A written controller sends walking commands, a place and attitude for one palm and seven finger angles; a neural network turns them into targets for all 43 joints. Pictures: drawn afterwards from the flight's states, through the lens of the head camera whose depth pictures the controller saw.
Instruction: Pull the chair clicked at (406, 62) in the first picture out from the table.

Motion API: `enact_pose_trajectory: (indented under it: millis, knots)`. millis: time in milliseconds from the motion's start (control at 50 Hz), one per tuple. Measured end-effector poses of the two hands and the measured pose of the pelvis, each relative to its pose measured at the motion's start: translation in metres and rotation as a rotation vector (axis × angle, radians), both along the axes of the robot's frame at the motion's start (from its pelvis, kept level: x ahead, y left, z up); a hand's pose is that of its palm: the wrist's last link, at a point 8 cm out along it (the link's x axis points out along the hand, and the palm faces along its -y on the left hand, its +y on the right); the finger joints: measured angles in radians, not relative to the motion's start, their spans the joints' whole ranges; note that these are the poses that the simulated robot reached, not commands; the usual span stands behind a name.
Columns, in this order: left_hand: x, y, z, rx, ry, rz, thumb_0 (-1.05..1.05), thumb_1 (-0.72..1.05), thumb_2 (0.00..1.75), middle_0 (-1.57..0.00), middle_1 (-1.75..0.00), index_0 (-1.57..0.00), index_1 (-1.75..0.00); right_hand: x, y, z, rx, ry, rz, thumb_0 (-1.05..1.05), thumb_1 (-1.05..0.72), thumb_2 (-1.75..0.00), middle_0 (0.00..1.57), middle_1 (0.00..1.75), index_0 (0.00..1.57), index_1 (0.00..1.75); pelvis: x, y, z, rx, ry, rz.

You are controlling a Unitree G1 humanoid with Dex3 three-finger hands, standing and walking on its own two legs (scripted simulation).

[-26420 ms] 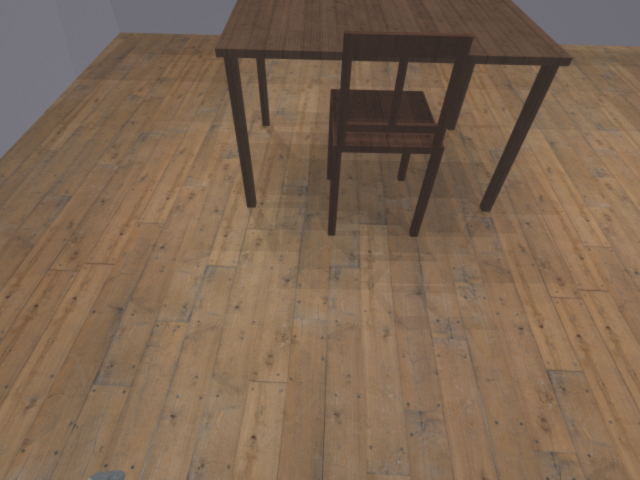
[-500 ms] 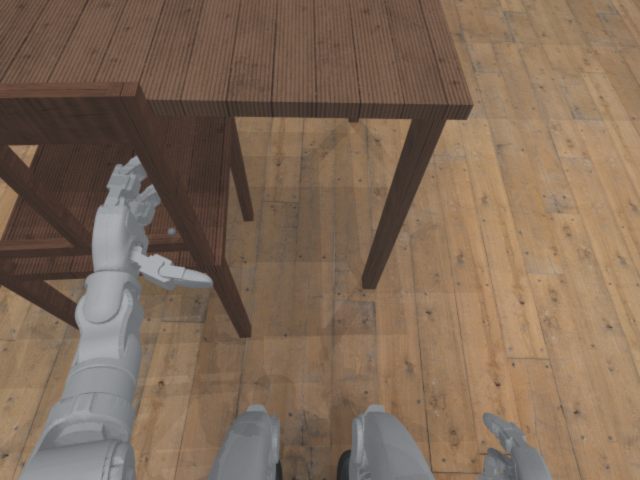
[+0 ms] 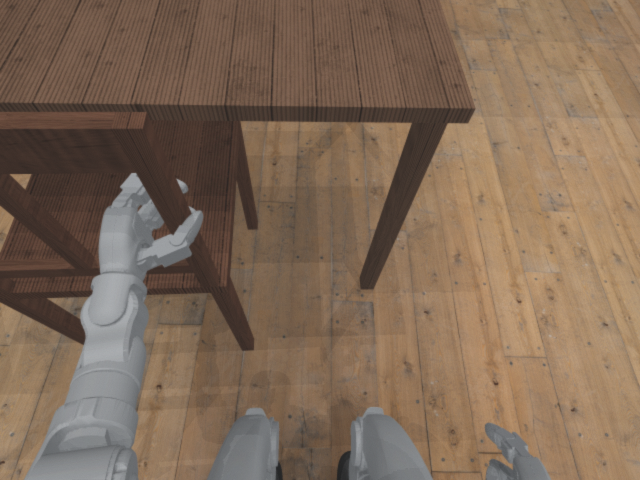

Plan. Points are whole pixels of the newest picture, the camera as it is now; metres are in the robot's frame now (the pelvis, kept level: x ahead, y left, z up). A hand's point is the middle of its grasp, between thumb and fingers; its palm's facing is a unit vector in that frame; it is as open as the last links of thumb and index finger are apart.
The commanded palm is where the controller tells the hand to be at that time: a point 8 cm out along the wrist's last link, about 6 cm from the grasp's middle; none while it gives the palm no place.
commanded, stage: hook a spindle and tug to test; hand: left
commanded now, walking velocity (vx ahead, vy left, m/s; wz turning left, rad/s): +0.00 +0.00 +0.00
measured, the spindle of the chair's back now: (42, 224) +0.42 +0.36 +0.01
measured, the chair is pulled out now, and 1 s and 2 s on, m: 0.01 0.03 0.15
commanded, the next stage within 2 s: step backward, pulling the chair out in 0.68 s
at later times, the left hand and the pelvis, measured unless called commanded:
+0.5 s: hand (180, 245) +0.39 +0.18 +0.03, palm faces +0.07 -1.00 -0.03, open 6.4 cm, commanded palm +0.34 +0.23 +0.03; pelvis +0.00 -0.01 +0.00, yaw +0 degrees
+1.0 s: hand (177, 257) +0.36 +0.17 +0.05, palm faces +0.19 -0.98 -0.10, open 5.9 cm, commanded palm +0.34 +0.22 +0.04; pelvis +0.01 +0.00 +0.07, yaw +1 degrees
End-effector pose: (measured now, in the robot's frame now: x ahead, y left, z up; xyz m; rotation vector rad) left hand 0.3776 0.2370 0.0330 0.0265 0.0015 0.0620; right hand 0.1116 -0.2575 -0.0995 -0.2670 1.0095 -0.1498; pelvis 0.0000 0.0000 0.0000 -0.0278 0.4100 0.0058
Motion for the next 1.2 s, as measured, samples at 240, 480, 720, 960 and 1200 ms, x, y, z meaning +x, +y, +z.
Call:
enact_pose_trajectory:
  millis: [240,480,720,960,1200]
  knots:
    - [-0.008,-0.006,0.0,0.008,0.001,0.003,0.0,0.56,0.75,-0.35,-1.41,-0.36,-1.41,0.011,0.007,0.0,0.024,-0.023,0.016,0.01,-0.9,-0.9,0.2,0.29,0.2,0.3,0.0,-0.001,0.001,0.004,-0.01,-0.003]
    - [-0.015,-0.006,0.0,0.007,0.006,0.007,0.0,0.59,0.76,-0.34,-1.41,-0.35,-1.41,0.012,0.0,-0.001,0.02,-0.028,0.014,0.01,-0.9,-0.9,0.2,0.29,0.2,0.3,0.0,-0.006,0.0,0.01,-0.01,-0.004]
    - [-0.039,-0.005,0.0,0.013,0.006,0.01,0.0,0.62,0.78,-0.33,-1.4,-0.34,-1.4,0.02,-0.003,0.003,0.018,-0.059,0.029,0.01,-0.9,-0.9,0.2,0.29,0.2,0.3,0.001,-0.009,0.002,0.011,-0.026,0.002]
    - [-0.043,-0.011,0.022,0.065,0.287,0.124,0.03,0.64,0.79,-0.3,-1.23,-0.4,-1.43,0.016,0.011,0.054,0.024,-0.001,-0.082,0.01,-0.9,-0.9,0.2,0.29,0.2,0.3,0.007,-0.004,0.058,0.03,-0.165,0.004]
    - [-0.046,-0.023,0.031,0.042,0.425,0.081,0.06,0.67,0.71,-0.24,-1.03,-0.48,-1.45,-0.013,-0.006,0.11,-0.08,0.037,-0.169,0.01,-0.9,-0.9,0.2,0.29,0.2,0.3,0.003,0.007,0.101,0.005,-0.248,-0.025]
